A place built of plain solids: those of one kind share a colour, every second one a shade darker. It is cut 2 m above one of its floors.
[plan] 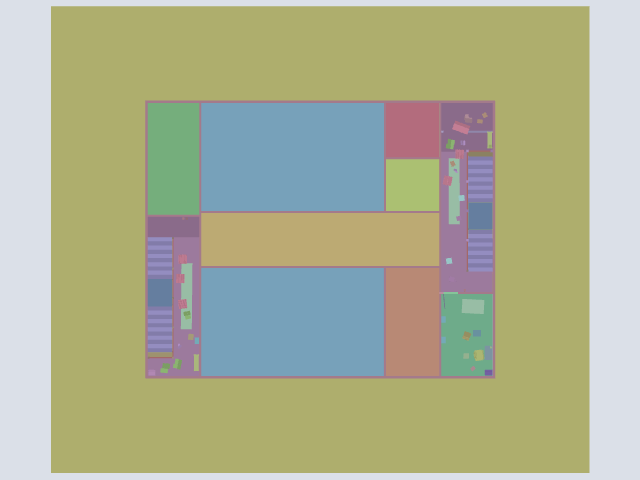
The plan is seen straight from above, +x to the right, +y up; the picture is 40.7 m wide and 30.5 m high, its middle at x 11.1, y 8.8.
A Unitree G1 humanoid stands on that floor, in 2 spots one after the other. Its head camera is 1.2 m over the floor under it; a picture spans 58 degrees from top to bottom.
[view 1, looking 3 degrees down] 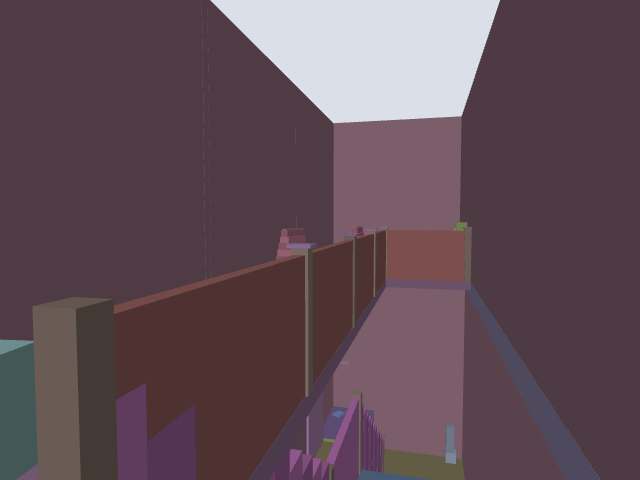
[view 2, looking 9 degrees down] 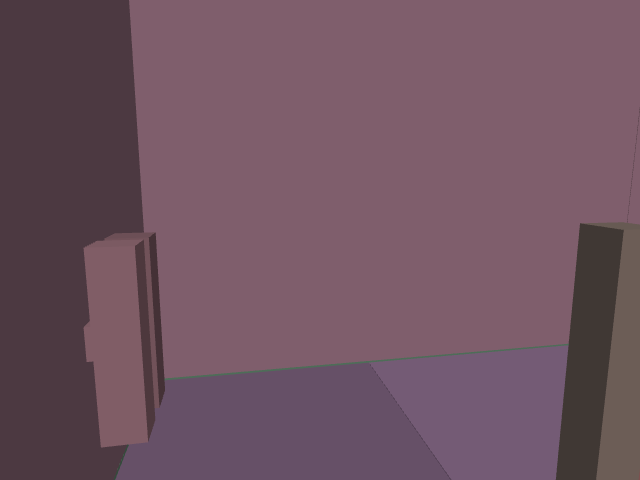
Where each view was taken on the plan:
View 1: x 21.29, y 5.99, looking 104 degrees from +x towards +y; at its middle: wall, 10.31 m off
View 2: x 0.94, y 9.78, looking -11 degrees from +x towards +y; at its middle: wall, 2.57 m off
